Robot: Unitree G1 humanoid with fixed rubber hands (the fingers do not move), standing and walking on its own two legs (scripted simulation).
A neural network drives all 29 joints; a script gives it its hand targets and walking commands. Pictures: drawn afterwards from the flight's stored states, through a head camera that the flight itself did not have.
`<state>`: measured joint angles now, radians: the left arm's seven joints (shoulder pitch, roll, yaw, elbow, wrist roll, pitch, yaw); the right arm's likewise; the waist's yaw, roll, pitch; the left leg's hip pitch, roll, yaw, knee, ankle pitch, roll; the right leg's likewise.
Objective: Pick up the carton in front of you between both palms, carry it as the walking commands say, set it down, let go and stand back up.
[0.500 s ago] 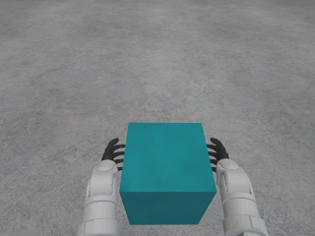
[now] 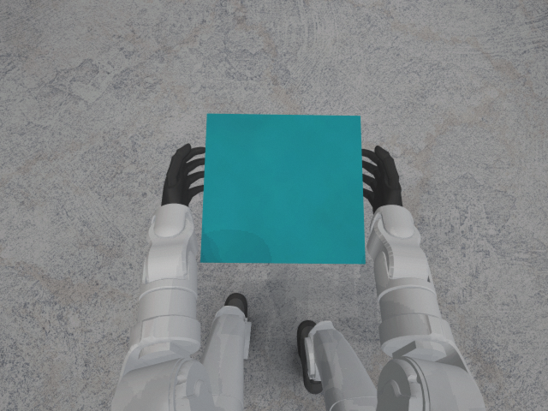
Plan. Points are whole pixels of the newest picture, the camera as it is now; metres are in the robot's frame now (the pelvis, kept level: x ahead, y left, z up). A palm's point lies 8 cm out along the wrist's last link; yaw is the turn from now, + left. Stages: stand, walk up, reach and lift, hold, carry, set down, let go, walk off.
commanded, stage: set down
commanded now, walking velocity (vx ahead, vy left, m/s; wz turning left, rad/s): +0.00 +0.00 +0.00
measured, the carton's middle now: (280, 201) +0.41 +0.02 -0.16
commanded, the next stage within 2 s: none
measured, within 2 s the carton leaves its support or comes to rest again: rests again in 1.78 s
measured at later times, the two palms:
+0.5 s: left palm (194, 190) +0.44 +0.18 -0.22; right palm (354, 185) +0.45 -0.12 -0.21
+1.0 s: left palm (204, 193) +0.47 +0.19 -0.38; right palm (331, 186) +0.50 -0.11 -0.37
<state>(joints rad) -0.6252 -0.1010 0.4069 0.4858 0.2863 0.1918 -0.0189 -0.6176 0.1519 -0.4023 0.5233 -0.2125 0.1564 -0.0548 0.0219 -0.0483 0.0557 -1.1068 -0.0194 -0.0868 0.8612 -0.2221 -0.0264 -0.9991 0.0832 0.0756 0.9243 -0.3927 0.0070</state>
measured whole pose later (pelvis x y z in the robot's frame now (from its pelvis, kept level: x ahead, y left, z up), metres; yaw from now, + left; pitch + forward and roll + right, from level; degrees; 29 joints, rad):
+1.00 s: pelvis -0.05 +0.00 -0.24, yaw -4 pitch +48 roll -3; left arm -1.22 0.07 0.50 0.67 0.21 0.31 0.06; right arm -1.31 -0.11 -0.37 0.83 -0.14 0.27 -0.10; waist 0.07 -0.05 0.04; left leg -2.19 -0.08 -0.11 1.79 -0.43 -0.08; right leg -2.08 0.18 0.06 1.88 -0.64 0.06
